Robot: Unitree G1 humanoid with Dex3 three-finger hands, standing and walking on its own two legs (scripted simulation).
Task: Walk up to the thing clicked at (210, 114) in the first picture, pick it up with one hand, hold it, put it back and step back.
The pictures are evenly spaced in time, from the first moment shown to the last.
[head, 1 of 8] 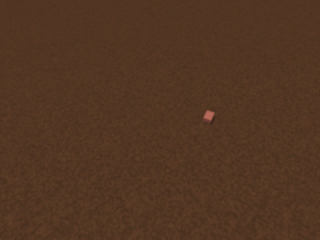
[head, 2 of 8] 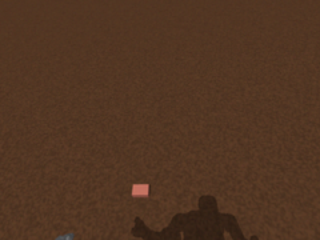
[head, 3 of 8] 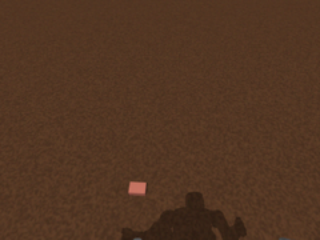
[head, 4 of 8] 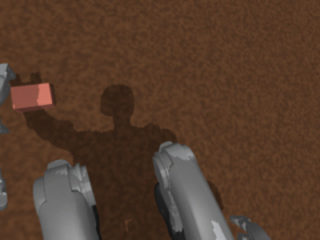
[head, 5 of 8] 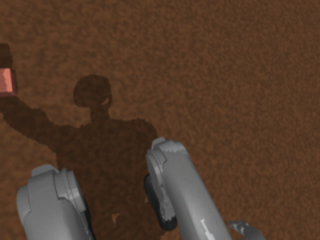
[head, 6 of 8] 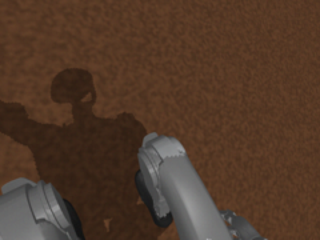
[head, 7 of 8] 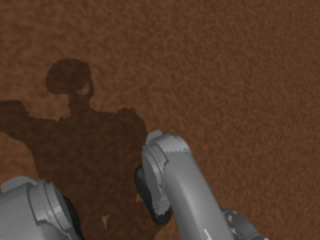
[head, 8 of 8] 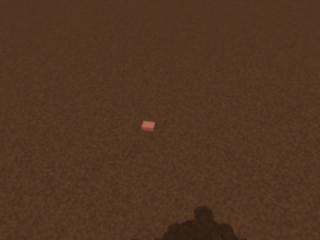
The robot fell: no
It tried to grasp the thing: yes
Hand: left
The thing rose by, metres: 0.18
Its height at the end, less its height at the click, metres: +0.00
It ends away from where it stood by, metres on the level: 0.05
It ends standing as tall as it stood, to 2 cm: yes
